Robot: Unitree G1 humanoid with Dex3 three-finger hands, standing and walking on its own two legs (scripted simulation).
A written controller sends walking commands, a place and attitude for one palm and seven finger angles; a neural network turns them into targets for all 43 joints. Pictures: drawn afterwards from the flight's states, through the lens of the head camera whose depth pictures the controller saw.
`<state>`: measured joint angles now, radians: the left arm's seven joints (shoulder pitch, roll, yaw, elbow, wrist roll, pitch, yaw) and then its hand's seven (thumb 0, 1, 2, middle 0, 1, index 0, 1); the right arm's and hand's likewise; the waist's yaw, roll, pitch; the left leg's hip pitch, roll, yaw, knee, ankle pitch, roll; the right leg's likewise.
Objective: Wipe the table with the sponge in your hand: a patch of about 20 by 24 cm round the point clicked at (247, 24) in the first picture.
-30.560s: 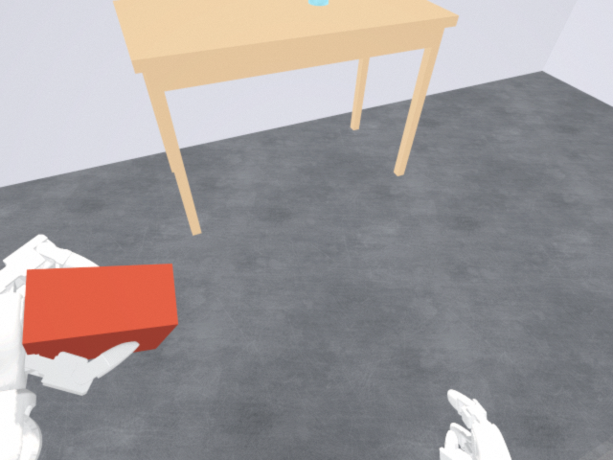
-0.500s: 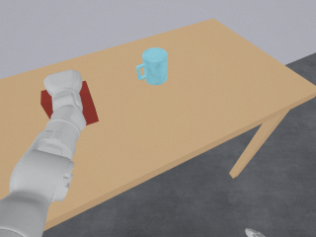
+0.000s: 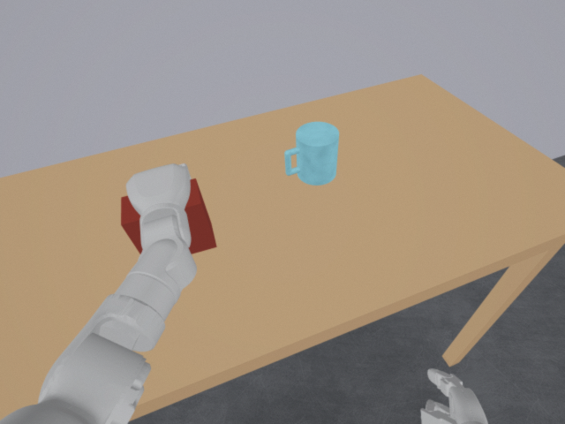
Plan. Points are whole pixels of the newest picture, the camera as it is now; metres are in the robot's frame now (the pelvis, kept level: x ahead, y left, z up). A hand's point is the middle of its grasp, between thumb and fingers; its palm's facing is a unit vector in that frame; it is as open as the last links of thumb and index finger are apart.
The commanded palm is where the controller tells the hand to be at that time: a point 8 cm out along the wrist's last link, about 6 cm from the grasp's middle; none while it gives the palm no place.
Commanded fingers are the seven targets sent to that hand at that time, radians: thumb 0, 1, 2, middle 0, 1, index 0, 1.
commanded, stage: wipe back along the third lane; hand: left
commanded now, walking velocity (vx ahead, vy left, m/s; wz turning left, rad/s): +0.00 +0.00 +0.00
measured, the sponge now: (175, 230) +0.40 +0.22 +0.05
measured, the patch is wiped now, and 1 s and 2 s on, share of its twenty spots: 1.00 1.00 1.00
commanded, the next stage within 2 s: slide back across to the middle lane in 1.12 s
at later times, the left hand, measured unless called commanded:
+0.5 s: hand (175, 238) +0.35 +0.19 +0.09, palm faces +0.10 -0.08 -0.99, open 9.8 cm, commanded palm +0.29 +0.17 +0.12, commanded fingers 0.00 0.10 1.30 -1.20 -1.60 -1.20 -1.60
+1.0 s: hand (190, 263) +0.31 +0.16 +0.09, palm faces +0.11 -0.10 -0.99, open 9.8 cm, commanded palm +0.24 +0.14 +0.12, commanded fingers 0.00 0.10 1.30 -1.20 -1.60 -1.20 -1.60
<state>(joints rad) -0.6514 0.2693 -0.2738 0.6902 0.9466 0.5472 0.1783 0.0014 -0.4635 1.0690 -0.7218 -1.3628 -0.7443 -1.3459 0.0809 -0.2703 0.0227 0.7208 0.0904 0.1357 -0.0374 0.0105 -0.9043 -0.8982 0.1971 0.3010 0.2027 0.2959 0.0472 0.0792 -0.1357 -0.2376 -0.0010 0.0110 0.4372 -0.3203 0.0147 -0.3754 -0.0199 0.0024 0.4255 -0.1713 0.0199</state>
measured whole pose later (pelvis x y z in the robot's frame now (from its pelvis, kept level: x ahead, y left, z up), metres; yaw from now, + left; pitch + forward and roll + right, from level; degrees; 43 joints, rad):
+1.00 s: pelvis -0.01 -0.01 +0.00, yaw +0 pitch +0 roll +0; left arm -0.24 0.23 -0.43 0.09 1.01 0.71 0.10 0.03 -0.44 1.06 -0.69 -1.39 -0.72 -1.36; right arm 0.01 -0.26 0.06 0.66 0.10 0.22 0.08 0.01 -0.90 -0.90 0.20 0.30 0.20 0.29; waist 0.09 0.10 -0.09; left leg -0.12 0.01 0.01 0.49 -0.36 0.00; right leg -0.28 -0.01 -0.01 0.51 -0.22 0.00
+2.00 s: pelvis -0.03 -0.01 +0.00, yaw -2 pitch -3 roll +0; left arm -0.01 0.35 -0.21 -0.18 0.89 0.59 0.02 -0.02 -0.46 1.06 -0.71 -1.37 -0.75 -1.34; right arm 0.03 -0.25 0.06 0.64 0.07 0.14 -0.01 0.01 -0.90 -0.90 0.20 0.30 0.20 0.30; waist 0.10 0.10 -0.03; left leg -0.06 0.01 0.04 0.42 -0.31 0.00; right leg -0.23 0.00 0.03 0.45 -0.17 0.00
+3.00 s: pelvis -0.05 -0.03 +0.00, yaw +0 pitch +3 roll +1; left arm -0.49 0.47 -0.08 0.59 0.97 0.30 0.02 -0.01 -0.51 1.10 -0.76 -1.35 -0.79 -1.32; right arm 0.15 -0.30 0.03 0.72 0.07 0.05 -0.09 0.01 -0.90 -0.90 0.20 0.30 0.20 0.30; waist 0.04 0.07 -0.05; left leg -0.24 0.02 0.01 0.46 -0.27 -0.02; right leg -0.39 0.00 0.00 0.46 -0.13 -0.02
